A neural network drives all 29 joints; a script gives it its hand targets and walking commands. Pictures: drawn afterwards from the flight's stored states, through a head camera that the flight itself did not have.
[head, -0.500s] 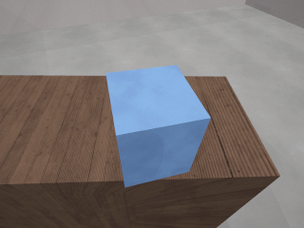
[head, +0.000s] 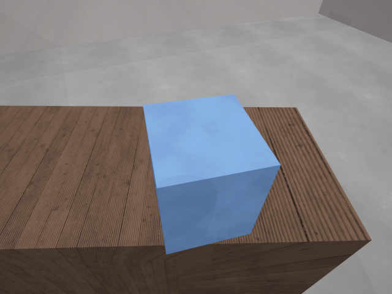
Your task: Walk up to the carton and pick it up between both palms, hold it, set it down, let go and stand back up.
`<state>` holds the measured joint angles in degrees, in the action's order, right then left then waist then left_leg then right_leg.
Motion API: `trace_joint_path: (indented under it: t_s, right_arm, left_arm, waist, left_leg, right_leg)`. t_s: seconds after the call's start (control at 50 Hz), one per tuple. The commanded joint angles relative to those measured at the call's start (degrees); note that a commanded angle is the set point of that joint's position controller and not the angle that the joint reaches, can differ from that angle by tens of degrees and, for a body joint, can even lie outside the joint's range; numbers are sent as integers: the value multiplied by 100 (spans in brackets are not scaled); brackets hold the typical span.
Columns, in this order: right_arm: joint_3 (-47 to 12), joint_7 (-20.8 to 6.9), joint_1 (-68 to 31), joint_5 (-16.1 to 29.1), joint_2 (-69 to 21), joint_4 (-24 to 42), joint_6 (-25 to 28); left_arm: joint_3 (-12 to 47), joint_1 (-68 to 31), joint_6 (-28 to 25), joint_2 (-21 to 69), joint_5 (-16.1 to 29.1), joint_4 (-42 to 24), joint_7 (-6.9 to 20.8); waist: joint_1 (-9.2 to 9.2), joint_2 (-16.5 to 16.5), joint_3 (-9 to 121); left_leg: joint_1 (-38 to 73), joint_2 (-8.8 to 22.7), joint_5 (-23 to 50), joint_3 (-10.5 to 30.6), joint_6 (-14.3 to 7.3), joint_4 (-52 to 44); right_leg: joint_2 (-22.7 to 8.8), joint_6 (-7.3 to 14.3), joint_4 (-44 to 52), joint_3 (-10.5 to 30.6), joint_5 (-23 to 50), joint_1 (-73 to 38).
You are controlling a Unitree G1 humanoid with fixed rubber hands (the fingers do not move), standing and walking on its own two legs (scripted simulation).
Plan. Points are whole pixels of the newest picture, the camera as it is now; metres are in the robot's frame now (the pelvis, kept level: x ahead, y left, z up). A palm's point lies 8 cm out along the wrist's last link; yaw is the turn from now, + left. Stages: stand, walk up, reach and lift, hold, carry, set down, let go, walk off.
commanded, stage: walk up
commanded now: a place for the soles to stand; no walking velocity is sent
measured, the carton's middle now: (200, 173) +0.37 +0.00 +0.06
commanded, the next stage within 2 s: reach and lift in 1.08 s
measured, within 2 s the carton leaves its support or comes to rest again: neither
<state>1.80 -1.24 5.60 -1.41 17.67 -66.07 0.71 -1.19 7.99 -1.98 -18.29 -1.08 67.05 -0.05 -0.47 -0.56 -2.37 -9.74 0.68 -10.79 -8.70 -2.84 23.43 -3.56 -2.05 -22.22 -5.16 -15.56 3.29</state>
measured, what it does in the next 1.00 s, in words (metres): stands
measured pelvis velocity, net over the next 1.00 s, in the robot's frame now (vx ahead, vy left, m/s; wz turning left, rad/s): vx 0.04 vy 0.01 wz -0.01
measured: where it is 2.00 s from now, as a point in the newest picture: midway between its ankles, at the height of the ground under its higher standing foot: outside the picture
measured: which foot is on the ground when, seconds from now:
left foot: down 0.00-1.00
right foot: down 0.00-1.00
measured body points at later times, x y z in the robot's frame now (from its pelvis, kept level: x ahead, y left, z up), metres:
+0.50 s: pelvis +0.03 +0.01 +0.00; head +0.03 +0.02 +0.45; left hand +0.10 +0.30 -0.14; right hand +0.11 -0.27 -0.14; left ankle +0.03 +0.09 -0.74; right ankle -0.04 -0.13 -0.74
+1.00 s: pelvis +0.04 +0.01 -0.01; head +0.05 +0.01 +0.44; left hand +0.12 +0.30 -0.14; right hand +0.11 -0.28 -0.14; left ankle +0.03 +0.09 -0.74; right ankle -0.04 -0.13 -0.74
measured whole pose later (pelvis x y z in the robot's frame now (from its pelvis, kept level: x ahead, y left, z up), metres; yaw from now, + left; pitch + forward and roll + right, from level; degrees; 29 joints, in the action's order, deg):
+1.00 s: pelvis +0.04 +0.01 -0.01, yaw +0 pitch -4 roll +0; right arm 2.5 -0.5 7.3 -1.0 17.6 -63.0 0.0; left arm -1.1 6.9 -0.5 -18.1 -0.7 64.5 -1.4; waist 0.8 -0.5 -4.2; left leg -7.5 -0.8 -16.9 -9.1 -3.5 27.7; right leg -5.5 -3.7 -25.4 -4.5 -20.8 0.7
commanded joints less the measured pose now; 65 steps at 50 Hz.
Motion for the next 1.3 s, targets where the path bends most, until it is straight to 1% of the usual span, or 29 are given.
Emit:
trace_joint_path:
  t_s: [0.0,0.08,0.1,0.12,0.14,0.16,0.26,0.28,0.32,0.4,0.44,0.48,0.56,0.64,0.7,0.78,0.86,0.94,0.98,1.06,1.08,1.1,1.12,1.14,1.16,1.18,1.22,1.26,1.28]
  right_arm:
    - [252,83,-387,19,1379,547,145]
    - [272,89,-311,26,1400,546,122]
    - [275,90,-326,32,1385,560,120]
    - [282,100,-315,29,1391,568,116]
    - [282,102,-300,36,1369,588,110]
    - [280,99,-280,44,1362,594,104]
    - [306,109,-252,33,1389,616,93]
    - [306,113,-247,25,1373,612,93]
    - [316,118,-243,13,1407,629,96]
    - [320,118,-222,24,1373,652,94]
    - [320,124,-200,16,1384,668,96]
    - [330,137,-176,24,1369,667,89]
    - [324,140,-188,26,1365,720,92]
    - [334,143,-161,23,1373,738,85]
    - [332,149,-139,26,1401,749,87]
    - [321,155,-118,30,1394,746,82]
    - [325,156,-96,32,1393,772,84]
    - [323,165,-80,38,1421,760,76]
    - [332,175,-17,44,1428,770,78]
    - [329,177,-74,41,1436,816,75]
    - [501,-53,-2084,-220,837,908,1051]
    - [468,-208,-2214,-234,995,1029,984]
    - [537,-295,-1809,-168,1087,1129,915]
    - [537,-318,-1591,-58,1210,1193,817]
    - [542,-289,-1398,31,1287,1267,774]
    - [571,-266,-1274,123,1377,1405,769]
    - [547,-197,-890,235,1434,1538,763]
    - [478,-143,-649,334,1433,1648,807]
    - [467,-177,-508,358,1446,1639,789]
  left_arm:
    - [-242,-294,-153,-1361,25,-479,-101]
    - [-240,-256,-135,-1364,39,-476,-132]
    - [-236,-225,-124,-1353,43,-480,-141]
    - [-230,-204,-122,-1336,49,-485,-145]
    - [-239,-197,-116,-1356,44,-476,-149]
    - [-237,-193,-113,-1375,41,-485,-153]
    - [-214,-197,-79,-1345,52,-509,-177]
    - [-226,-196,-77,-1335,50,-514,-180]
    - [-219,-218,-62,-1327,44,-518,-182]
    - [-222,-192,-57,-1351,56,-525,-199]
    - [-221,-222,-46,-1319,59,-545,-202]
    - [-223,-233,-41,-1322,57,-548,-207]
    - [-232,-246,-30,-1312,47,-585,-209]
    - [-241,-267,-16,-1311,48,-613,-218]
    - [-237,-292,-11,-1298,42,-637,-214]
    - [-257,-290,-9,-1334,44,-663,-218]
    - [-260,-307,2,-1318,41,-690,-219]
    - [-254,-317,5,-1315,39,-686,-219]
    - [-266,-339,15,-1313,42,-712,-215]
    - [-274,-269,15,-1309,42,-715,-215]
    - [-279,-2279,1181,-980,317,-2726,-213]
    - [-383,-2504,1696,-840,202,-3216,-221]
    - [-382,-2070,2167,-817,246,-3536,-190]
    - [-472,-1780,2537,-845,222,-3879,-103]
    - [-533,-1579,2721,-868,195,-4161,-29]
    - [-564,-1304,2870,-881,137,-4413,32]
    - [-716,-708,3020,-977,-49,-4791,86]
    - [-868,-160,3070,-932,-254,-5142,54]
    - [-916,95,3101,-916,-336,-5304,7]
  waist:
    - [35,67,230]
    - [35,83,333]
    - [26,23,299]
    - [25,105,331]
    - [30,82,324]
    - [23,5,308]
    - [45,131,340]
    - [34,73,325]
    - [50,143,310]
    - [53,81,341]
    - [65,162,347]
    - [57,129,317]
    - [74,99,331]
    - [73,84,352]
    - [103,144,378]
    - [84,53,324]
    - [121,58,371]
    - [105,87,313]
    - [136,85,259]
    - [99,48,303]
    - [224,262,161]
    - [122,189,238]
    - [209,45,713]
    - [266,47,1087]
    - [332,26,1494]
    - [287,84,1881]
    - [266,179,2297]
    - [155,286,2368]
    - [107,377,2318]
  left_leg:
    - [586,808,589,942,92,-545]
    - [670,814,993,917,66,-463]
    - [692,820,1063,927,58,-453]
    - [706,821,1128,893,46,-425]
    - [665,815,1222,911,34,-396]
    - [663,810,1250,889,41,-404]
    - [772,846,1340,965,-13,-425]
    - [758,857,1459,977,-25,-419]
    - [749,857,1456,991,-43,-436]
    - [811,836,1663,972,-42,-370]
    - [824,870,1777,1007,-76,-375]
    - [820,843,1861,988,-81,-333]
    - [785,790,1793,930,-31,-295]
    - [810,829,1825,1004,-112,-267]
    - [825,831,1831,1029,-126,-254]
    - [783,776,1986,952,-89,-186]
    - [827,787,1959,966,-99,-161]
    - [778,781,1911,984,-119,-166]
    - [767,778,2016,999,-116,-126]
    - [721,779,1966,1001,-153,-66]
    - [78,390,2759,826,748,771]
    - [206,375,2890,904,789,1162]
    - [702,356,3410,1042,835,1517]
    - [993,340,3572,1088,810,1718]
    - [1261,345,3628,1079,775,1804]
    - [1600,351,3950,1089,766,1838]
    - [1913,258,4147,985,731,1819]
    - [2218,216,4338,967,742,1643]
    - [2219,230,4150,941,769,1463]
  right_leg:
    - [-513,292,538,429,986,684]
    - [-521,260,437,396,1211,551]
    - [-496,251,430,369,1265,564]
    - [-512,254,424,372,1298,541]
    - [-504,263,392,369,1355,485]
    - [-509,258,387,358,1392,482]
    - [-500,246,285,310,1352,474]
    - [-486,238,263,288,1391,456]
    - [-476,234,234,266,1340,442]
    - [-482,221,208,261,1512,396]
    - [-482,231,147,273,1533,396]
    - [-459,217,112,245,1551,397]
    - [-471,226,126,228,1611,360]
    - [-453,214,43,228,1588,369]
    - [-455,229,3,229,1563,374]
    - [-472,238,28,225,1801,290]
    - [-477,245,-31,231,1785,298]
    - [-461,241,-29,229,1713,313]
    - [-433,246,-101,197,1768,347]
    - [-446,248,-106,235,1801,292]
    - [574,525,-717,-403,892,2462]
    - [626,623,-796,-301,1018,2287]
    - [687,565,-885,-361,1466,2396]
    - [664,500,-894,-326,1787,2381]
    - [652,419,-903,-331,2121,2340]
    - [702,362,-897,-371,2329,2382]
    - [739,247,-935,-381,2840,2128]
    - [776,206,-868,-398,2941,1851]
    - [759,242,-778,-375,2769,1571]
